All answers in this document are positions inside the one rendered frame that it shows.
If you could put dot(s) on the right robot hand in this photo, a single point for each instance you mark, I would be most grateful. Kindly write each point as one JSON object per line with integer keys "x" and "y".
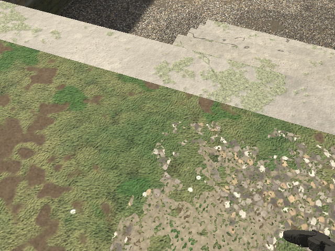
{"x": 315, "y": 240}

